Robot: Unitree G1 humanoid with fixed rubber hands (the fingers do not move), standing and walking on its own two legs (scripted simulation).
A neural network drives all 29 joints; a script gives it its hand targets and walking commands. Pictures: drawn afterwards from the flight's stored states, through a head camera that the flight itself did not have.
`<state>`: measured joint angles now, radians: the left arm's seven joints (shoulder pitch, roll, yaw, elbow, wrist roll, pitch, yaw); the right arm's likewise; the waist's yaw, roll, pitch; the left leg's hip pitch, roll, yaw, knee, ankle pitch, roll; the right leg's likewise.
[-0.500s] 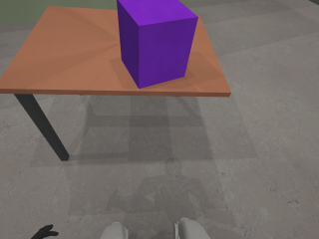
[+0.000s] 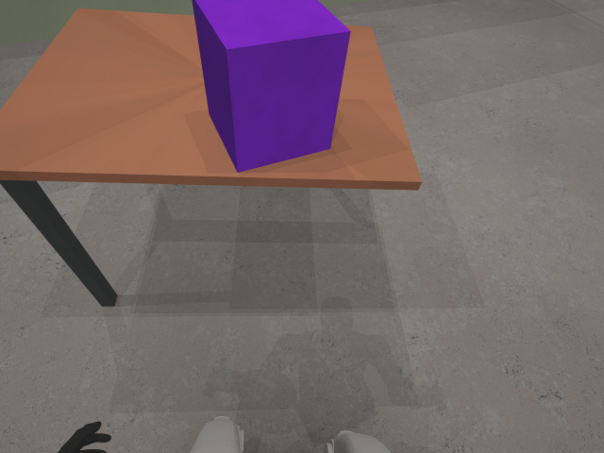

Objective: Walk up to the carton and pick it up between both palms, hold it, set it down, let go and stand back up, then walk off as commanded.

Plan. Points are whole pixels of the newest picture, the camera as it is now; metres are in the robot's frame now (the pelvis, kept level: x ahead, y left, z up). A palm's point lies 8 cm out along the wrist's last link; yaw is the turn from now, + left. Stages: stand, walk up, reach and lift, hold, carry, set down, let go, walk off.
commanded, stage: walk up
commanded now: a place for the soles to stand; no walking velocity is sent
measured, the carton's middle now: (268, 79) +0.75 +0.09 +0.06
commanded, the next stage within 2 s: none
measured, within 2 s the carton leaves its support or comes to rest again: neither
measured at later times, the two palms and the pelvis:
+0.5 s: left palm out of the picture +0.11 +0.29 -0.11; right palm out of the picture +0.10 -0.35 -0.06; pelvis +0.00 -0.01 +0.01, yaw +0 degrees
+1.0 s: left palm out of the picture +0.12 +0.37 -0.09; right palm (515, 389) +0.22 -0.28 -0.04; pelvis +0.11 +0.04 +0.03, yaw +2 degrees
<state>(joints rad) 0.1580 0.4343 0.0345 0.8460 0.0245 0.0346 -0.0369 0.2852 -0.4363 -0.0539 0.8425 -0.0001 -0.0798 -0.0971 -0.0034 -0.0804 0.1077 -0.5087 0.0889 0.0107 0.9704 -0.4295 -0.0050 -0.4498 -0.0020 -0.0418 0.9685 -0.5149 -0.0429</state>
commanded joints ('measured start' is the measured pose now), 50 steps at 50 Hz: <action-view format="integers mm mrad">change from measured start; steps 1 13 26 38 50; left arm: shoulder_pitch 38 -65 -73 85 105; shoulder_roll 314 176 221 371 167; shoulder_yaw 129 100 85 163 71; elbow -20 -65 -30 35 -28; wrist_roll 1 -14 -9 -12 -37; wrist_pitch -43 -12 -27 -149 -143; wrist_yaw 24 30 25 72 31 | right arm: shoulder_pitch -144 -16 56 -196 232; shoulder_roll -235 -326 -176 -254 -271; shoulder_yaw -50 -73 -45 -85 -138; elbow -57 -6 39 -93 29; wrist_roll -6 -15 -1 -23 -29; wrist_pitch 20 -13 -10 39 -12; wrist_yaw -3 -8 19 116 124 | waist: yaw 88 -1 -26 70 -169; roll -38 240 25 254 287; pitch -33 -146 -201 128 -267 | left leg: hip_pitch -250 190 215 -542 679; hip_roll -50 313 -69 -35 -52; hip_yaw -49 -475 64 -206 -136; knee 145 -367 -354 355 -460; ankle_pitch -158 485 164 48 14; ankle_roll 61 334 50 3 142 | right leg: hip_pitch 89 -120 152 330 -38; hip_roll -331 -55 -156 -423 -99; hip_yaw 617 112 219 764 1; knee -597 104 -229 -824 178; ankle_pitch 92 -101 675 -512 623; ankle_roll -109 40 -91 -57 -56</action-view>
